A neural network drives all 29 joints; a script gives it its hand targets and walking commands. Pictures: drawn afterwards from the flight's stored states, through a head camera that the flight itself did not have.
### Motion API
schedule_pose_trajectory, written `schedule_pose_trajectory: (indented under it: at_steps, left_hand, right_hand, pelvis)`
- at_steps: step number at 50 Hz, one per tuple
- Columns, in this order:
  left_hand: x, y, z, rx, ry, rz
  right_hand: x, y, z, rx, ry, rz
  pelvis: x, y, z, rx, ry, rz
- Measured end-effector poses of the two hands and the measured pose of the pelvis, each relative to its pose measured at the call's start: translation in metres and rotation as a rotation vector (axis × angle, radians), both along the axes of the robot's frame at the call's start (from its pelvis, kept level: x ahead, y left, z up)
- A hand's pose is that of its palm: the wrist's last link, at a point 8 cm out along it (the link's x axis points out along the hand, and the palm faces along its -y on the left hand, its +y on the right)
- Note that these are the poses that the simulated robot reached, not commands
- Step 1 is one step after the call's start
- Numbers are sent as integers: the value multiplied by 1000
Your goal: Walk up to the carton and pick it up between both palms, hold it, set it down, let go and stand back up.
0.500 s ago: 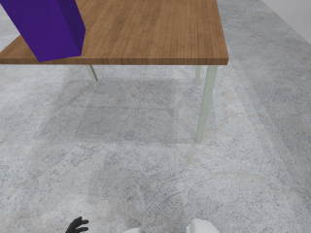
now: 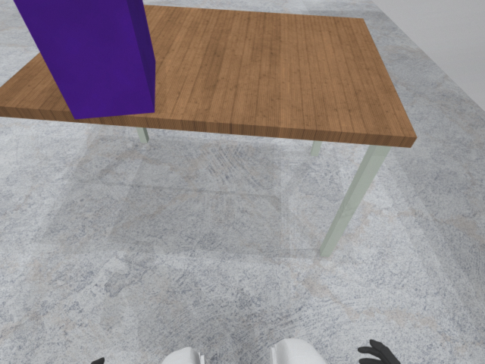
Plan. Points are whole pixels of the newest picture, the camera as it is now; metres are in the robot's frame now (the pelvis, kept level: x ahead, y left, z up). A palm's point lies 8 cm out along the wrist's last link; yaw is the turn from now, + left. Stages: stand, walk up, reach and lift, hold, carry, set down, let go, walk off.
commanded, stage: walk up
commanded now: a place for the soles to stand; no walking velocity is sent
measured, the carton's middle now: (103, 37) +0.82 +0.34 +0.14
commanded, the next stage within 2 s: none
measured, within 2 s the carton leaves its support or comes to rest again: neither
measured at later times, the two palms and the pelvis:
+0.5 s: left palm out of the picture +0.16 +0.44 -0.10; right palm (294, 303) +0.24 -0.09 -0.10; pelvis +0.13 +0.15 +0.00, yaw +0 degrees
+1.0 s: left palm out of the picture +0.29 +0.51 -0.08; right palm (246, 293) +0.27 +0.00 -0.12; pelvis +0.21 +0.26 +0.01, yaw -4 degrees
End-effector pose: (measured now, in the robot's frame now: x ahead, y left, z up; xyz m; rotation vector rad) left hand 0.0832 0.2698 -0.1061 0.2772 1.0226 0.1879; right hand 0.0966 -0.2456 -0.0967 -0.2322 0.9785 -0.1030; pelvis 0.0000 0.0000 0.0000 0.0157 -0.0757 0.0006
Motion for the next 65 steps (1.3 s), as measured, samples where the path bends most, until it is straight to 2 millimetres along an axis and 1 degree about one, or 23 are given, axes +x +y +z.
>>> schedule_pose_trajectory:
  at_steps: [3, 5, 7, 10, 14, 18, 21, 23, 26, 28, 31, 34, 37, 40, 43, 45, 48, 52, 55, 58, 60, 62, 65]
  left_hand:
    - [31, -8, 9, -16, -43, -44]
    - [45, -12, 14, -20, -82, -65]
    - [51, -10, 17, -16, -96, -59]
    - [48, 7, 23, 21, -63, -16]
    - [39, 39, 31, 59, 2, 30]
    - [41, 81, 33, 81, 47, 61]
    - [51, 118, 25, 81, 60, 85]
    - [63, 144, 15, 78, 72, 90]
    - [88, 173, 1, 66, 92, 79]
    - [109, 184, -1, 55, 91, 60]
    - [142, 189, 2, 37, 60, 6]
    - [171, 185, 9, 18, 27, -41]
    - [197, 177, 17, -2, -7, -78]
    - [215, 173, 20, -8, -55, -106]
    - [217, 183, 23, 16, -58, -79]
    - [214, 195, 25, 38, -42, -58]
    - [210, 218, 29, 57, -12, -35]
    - [209, 258, 30, 78, 17, -5]
    - [214, 293, 24, 79, 30, 24]
    - [229, 329, 9, 70, 41, 30]
    - [241, 347, 2, 57, 52, 28]
    - [255, 358, -1, 49, 61, 11]
    - [279, 362, -1, 26, 45, -31]
  right_hand:
    - [-9, 1, -8, 0, 55, -38]
    - [-12, 2, -19, 4, 95, -46]
    - [-10, 7, -28, 8, 149, -40]
    - [4, 20, -32, 16, 197, -9]
    - [40, 48, -25, 40, 171, 13]
    - [82, 84, -15, 67, 113, 41]
    - [114, 116, -10, 73, 71, 70]
    - [132, 135, -9, 65, 40, 69]
    - [148, 160, -7, 52, -11, 54]
    - [149, 171, -6, 42, -12, 27]
    - [143, 178, -2, 16, 14, -29]
    - [131, 182, -1, 6, 54, -86]
    - [119, 185, -6, 5, 103, -128]
    - [113, 190, -20, 14, 159, -139]
    - [119, 202, -28, 22, 218, -111]
    - [130, 211, -29, 32, 227, -97]
    - [154, 229, -26, 46, 202, -74]
    - [190, 258, -18, 56, 146, -43]
    - [219, 283, -14, 53, 96, -27]
    - [243, 310, -11, 39, 38, -34]
    - [250, 327, -8, 28, 10, -37]
    - [251, 338, -4, 21, 5, -61]
    - [245, 348, 1, 0, 26, -105]
  pelvis:
    - [13, 9, 2, 9, 7, -17]
    - [23, 15, -1, -6, 7, -17]
    - [32, 23, -2, -35, 13, -8]
    - [46, 39, 3, -57, 9, 0]
    - [65, 62, 12, -71, 7, 3]
    - [84, 88, 16, -78, 6, 7]
    - [102, 112, 11, -76, 1, 9]
    - [115, 131, 5, -57, -10, 9]
    - [130, 155, -3, -20, -19, -4]
    - [138, 166, -3, -21, -16, -14]
    - [149, 179, 2, -12, -15, -39]
    - [160, 191, 8, -2, -7, -62]
    - [171, 201, 12, 4, -2, -79]
    - [182, 209, 6, -5, 6, -85]
    - [192, 221, 5, -33, 8, -74]
    - [197, 231, 8, -47, 5, -71]
    - [206, 247, 12, -59, 6, -67]
    - [220, 273, 14, -61, 9, -66]
    - [234, 296, 10, -67, 9, -60]
    - [247, 322, 1, -35, -6, -65]
    - [254, 336, -3, -19, -12, -78]
    - [260, 344, -2, -22, -10, -84]
    - [268, 353, 2, -11, -2, -104]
